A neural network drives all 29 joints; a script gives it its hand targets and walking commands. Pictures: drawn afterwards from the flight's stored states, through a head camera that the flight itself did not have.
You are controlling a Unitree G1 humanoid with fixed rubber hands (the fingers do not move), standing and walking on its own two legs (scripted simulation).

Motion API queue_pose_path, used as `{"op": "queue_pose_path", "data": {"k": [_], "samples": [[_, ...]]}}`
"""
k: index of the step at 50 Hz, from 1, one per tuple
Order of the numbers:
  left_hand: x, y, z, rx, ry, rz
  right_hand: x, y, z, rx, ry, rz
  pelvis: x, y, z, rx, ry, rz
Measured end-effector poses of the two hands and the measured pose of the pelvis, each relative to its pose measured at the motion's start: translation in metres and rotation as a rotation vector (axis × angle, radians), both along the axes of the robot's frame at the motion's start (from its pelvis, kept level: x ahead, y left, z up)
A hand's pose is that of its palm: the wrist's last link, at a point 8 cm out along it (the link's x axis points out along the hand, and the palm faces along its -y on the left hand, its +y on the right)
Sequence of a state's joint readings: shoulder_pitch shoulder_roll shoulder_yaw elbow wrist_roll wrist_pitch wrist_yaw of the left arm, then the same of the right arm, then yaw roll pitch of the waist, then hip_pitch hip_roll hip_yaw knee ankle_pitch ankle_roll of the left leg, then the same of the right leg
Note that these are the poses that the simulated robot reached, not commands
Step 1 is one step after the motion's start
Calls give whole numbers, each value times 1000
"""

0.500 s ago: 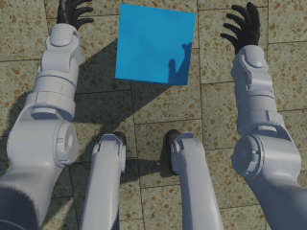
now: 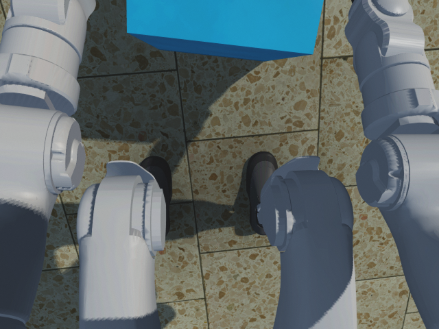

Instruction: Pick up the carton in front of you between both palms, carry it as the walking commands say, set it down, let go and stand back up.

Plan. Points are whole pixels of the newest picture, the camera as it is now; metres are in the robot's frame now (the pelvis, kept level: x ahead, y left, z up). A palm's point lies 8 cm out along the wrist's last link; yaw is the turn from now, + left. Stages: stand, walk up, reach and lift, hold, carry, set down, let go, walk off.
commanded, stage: reach and lift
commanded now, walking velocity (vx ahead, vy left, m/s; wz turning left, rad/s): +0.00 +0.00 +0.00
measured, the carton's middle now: out of the picture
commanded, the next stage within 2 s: none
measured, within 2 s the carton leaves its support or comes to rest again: leaves its support in 0.84 s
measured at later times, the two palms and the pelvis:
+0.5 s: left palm out of the picture +0.57 +0.13 -0.18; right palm out of the picture +0.55 -0.17 -0.18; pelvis +0.00 +0.00 -0.01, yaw +0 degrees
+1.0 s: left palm out of the picture +0.55 +0.13 -0.11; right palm out of the picture +0.54 -0.17 -0.10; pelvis +0.01 +0.00 +0.00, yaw +0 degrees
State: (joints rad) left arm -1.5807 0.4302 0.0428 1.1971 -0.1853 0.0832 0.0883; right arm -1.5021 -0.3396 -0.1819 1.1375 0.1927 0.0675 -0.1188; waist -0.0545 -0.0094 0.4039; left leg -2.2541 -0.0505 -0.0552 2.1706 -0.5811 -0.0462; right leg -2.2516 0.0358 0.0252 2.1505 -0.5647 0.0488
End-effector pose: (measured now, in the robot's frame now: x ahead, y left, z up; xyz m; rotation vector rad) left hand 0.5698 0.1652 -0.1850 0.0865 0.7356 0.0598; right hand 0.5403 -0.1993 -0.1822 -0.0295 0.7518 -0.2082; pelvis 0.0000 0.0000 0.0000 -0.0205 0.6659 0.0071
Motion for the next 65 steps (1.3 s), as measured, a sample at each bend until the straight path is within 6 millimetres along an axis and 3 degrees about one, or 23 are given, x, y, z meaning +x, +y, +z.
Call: {"op": "queue_pose_path", "data": {"k": [9, 18, 25, 37, 42, 46, 51, 57, 65], "samples": [[7, -6, -1, -6, -39, -14, 8, 2, -2, 2, -36, 4, 8, 0, -12, 0, -8, 0], [0, -13, 3, -18, -23, -15, 1, 7, 2, 10, -22, 12, 3, 1, -10, 0, -4, -1], [-1, -31, 3, -28, -20, -43, 5, 29, 2, 37, -29, 38, -3, 1, -6, -2, -24, 0], [2, -32, 4, -47, 5, -40, 7, 27, 2, 62, -17, 37, 3, 3, -14, -3, -43, 5], [-4, -34, 6, -48, 4, -19, 8, 27, 11, 53, -14, 24, 8, 3, -16, 0, -20, 4], [-9, -36, 29, -53, -22, 3, 3, 29, 35, 36, -42, -25, 10, 3, -11, 4, 12, 1], [-19, -32, 89, -65, -70, 28, -7, 33, 90, 56, -93, -23, 8, 1, 7, 5, 45, 2], [-40, -29, 154, -65, -45, 48, -26, 36, 151, 65, -68, -15, 0, 1, 43, 8, 72, 7], [-57, -30, 205, -56, -38, 46, -43, 35, 201, 53, -59, -3, -11, 1, 84, 10, 86, 6]]}}
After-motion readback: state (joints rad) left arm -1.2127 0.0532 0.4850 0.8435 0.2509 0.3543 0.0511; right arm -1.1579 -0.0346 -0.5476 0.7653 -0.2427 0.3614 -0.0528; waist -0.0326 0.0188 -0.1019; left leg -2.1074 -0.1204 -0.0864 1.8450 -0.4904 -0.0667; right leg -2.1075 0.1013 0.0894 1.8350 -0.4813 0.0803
